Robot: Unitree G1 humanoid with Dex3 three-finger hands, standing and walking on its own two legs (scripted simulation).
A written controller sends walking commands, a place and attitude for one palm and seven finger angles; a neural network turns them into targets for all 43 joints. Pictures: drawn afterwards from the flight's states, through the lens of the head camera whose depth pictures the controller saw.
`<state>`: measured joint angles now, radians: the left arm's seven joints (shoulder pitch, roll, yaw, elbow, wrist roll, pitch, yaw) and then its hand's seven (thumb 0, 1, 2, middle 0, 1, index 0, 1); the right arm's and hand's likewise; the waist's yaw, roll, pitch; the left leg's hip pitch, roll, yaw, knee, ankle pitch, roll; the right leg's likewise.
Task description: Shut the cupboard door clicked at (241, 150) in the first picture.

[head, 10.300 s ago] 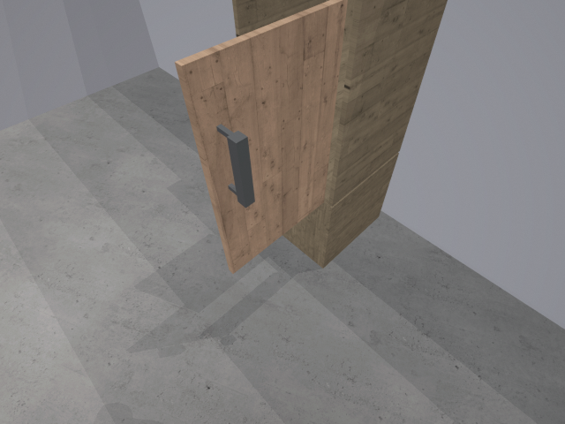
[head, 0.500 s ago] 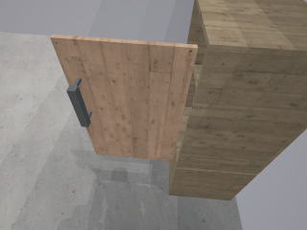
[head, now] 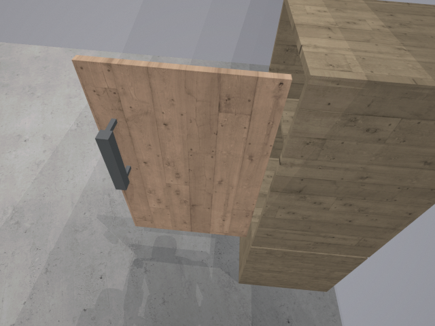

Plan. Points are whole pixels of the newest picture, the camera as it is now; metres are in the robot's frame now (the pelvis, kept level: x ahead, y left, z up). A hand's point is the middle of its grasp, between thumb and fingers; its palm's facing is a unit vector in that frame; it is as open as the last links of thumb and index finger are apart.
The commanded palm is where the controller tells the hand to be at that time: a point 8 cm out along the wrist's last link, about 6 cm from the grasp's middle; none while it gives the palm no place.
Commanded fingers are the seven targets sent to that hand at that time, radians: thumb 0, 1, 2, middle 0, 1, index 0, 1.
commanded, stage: raise the hand and make a fist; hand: left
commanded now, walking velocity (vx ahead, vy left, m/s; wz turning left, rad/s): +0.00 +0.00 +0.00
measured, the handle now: (117, 155) +0.44 +0.25 +0.04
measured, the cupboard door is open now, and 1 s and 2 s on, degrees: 90 90 90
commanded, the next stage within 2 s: bring the fist close to the handle in 1.96 s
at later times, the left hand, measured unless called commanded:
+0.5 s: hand out of the picture +0.12 +0.16 -0.06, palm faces +0.08 -1.00 -0.01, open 6.0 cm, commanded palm +0.11 +0.21 -0.04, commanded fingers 0.00 0.90 0.90 -0.62 -0.76 -0.62 -0.76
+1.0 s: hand (116, 296) +0.17 +0.18 -0.01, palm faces -0.02 -1.00 -0.03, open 3.7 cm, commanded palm +0.14 +0.23 +0.00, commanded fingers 0.00 0.90 0.90 -1.08 -1.26 -1.08 -1.26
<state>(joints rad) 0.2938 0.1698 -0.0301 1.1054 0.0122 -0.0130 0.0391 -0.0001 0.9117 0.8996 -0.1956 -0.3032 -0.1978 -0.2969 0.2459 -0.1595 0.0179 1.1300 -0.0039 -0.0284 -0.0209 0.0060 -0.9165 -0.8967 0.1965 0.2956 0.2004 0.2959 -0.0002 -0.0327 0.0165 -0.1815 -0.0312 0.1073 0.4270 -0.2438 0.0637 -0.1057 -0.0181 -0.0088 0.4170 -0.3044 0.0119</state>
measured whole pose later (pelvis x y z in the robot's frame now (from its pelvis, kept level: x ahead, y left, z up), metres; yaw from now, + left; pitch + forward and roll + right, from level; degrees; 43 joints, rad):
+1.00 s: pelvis -0.01 -0.01 -0.07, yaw +4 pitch +12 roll -2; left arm 0.49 0.26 0.13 -0.12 -0.31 -0.36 -0.32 0.01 0.91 0.90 -0.90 -1.07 -0.90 -1.07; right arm 0.31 -0.26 -0.01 0.52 0.05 -0.23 -0.04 0.01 -0.90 -0.90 0.20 0.30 0.20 0.30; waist -0.01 0.04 -0.13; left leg -0.78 -0.02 0.02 1.06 -0.50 0.06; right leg -0.76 0.04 -0.10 1.01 -0.47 -0.05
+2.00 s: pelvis +0.00 +0.00 -0.04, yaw +5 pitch +7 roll -2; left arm 0.36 0.29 0.18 -0.10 -0.30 -0.22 -0.29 0.01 0.90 0.90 -1.30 -1.50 -1.30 -1.50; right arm 0.28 -0.26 0.04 0.54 0.05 -0.25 -0.03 0.01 -0.90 -0.90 0.20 0.30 0.20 0.30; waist -0.01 0.04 -0.10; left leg -0.56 -0.04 0.01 0.87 -0.43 0.07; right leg -0.53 0.03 -0.09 0.82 -0.41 -0.04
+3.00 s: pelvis +0.01 +0.00 -0.04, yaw +5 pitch +9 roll -1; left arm -0.11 0.32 0.20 0.32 -0.27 -0.21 -0.31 0.01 0.90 0.90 -1.30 -1.50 -1.30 -1.50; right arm 0.26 -0.27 0.04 0.59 0.06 -0.18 -0.04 0.01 -0.90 -0.90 0.20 0.30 0.20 0.30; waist -0.03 0.03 -0.09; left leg -0.56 -0.04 0.02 0.82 -0.42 0.06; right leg -0.54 0.03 -0.07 0.79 -0.40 -0.04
